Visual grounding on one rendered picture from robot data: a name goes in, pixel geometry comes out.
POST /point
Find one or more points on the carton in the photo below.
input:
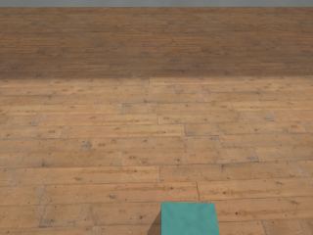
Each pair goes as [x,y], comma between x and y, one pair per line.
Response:
[180,218]

